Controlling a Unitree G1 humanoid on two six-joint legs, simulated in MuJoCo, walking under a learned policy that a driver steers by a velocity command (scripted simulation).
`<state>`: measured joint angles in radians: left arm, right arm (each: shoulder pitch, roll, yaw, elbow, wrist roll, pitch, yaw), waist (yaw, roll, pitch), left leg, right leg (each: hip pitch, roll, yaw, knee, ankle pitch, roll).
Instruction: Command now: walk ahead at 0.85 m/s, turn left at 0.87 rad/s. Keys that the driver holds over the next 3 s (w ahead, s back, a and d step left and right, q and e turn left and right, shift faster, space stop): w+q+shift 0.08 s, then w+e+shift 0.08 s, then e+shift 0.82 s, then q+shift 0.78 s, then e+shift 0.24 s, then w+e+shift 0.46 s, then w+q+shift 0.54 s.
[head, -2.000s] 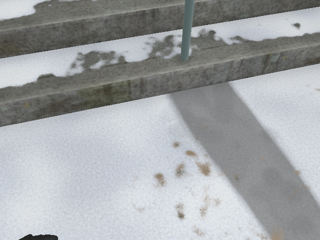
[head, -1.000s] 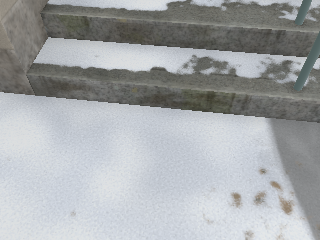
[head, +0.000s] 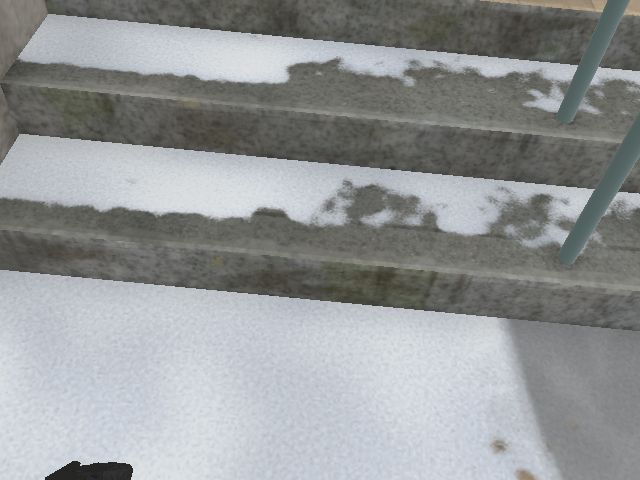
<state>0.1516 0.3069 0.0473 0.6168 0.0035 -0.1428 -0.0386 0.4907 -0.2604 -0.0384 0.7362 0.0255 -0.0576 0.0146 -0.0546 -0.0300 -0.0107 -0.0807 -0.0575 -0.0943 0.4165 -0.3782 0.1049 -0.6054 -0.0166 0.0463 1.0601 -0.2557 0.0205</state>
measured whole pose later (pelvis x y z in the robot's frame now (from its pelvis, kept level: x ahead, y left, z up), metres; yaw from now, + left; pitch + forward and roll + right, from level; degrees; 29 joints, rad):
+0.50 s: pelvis +0.37 +0.01 +0.00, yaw -2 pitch +1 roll -2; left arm 0.37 0.31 0.07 0.76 -0.02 -0.05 0.02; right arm -0.04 -0.29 0.01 0.56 -0.02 -0.10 0.00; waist 0.10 0.02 0.10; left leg -0.62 -0.01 -0.16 0.74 -0.20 -0.06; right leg -0.22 0.13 0.17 0.36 -0.15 -0.04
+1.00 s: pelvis +0.49 +0.04 +0.00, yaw -30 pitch +1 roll +2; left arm 0.13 0.33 0.07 0.57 -0.01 0.07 0.00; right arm 0.12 -0.32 -0.07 0.71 -0.01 0.00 -0.03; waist -0.03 -0.01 0.08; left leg -0.29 0.08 0.21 0.42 -0.14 -0.01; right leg -0.46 -0.09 -0.02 0.80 -0.31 0.05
